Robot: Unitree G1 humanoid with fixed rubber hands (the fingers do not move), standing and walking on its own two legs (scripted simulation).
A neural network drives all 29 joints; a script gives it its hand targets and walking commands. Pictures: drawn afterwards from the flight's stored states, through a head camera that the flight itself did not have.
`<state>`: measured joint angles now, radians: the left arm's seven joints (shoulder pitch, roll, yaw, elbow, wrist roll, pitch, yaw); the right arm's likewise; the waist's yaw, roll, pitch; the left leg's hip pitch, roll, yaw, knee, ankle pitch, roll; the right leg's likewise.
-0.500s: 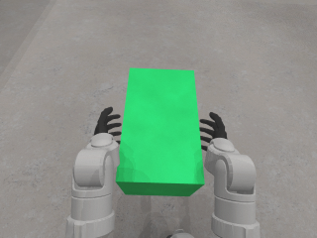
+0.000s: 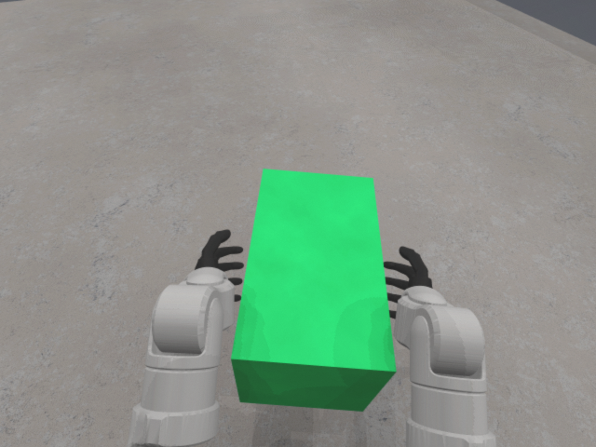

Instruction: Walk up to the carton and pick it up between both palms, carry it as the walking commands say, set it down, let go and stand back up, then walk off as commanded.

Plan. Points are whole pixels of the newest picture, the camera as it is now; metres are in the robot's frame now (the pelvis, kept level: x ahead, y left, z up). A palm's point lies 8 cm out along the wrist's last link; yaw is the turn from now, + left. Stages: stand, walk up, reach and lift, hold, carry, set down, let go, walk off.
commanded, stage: carry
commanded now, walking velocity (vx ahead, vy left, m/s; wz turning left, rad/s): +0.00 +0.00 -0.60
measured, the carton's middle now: (310, 283) +0.36 -0.02 +0.00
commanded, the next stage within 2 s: none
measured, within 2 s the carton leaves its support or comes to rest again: neither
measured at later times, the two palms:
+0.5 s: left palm (144, 355) +0.22 +0.16 +0.09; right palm (394, 397) +0.18 -0.09 +0.11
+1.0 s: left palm (198, 411) +0.16 +0.09 +0.10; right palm out of the picture +0.04 -0.13 +0.10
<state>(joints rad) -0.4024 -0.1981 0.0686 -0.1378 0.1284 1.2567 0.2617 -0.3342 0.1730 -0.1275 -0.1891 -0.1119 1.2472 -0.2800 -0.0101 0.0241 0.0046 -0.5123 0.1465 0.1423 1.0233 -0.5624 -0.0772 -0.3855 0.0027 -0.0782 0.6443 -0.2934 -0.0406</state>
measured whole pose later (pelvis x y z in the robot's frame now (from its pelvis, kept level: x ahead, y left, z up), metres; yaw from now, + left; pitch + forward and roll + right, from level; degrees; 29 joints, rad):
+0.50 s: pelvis -0.08 +0.08 +0.02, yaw -15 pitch +2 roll -3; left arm -0.22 -0.14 0.04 -0.30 0.11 1.27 0.26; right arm -0.27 0.15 0.00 -0.23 -0.07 1.27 -0.25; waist 0.05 -0.02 -0.02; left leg -0.26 0.09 0.13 0.54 -0.31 0.03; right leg -0.63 0.00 -0.04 1.05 -0.38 0.06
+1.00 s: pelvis -0.15 +0.10 +0.01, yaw -20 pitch +0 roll +0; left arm -0.32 -0.17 0.05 -0.15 0.15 1.23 0.22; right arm -0.24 0.15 -0.04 -0.24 -0.08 1.28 -0.26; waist -0.06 -0.01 -0.05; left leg -0.34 0.08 0.20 0.53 -0.19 0.03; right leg -0.32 -0.04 -0.06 0.54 -0.22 0.01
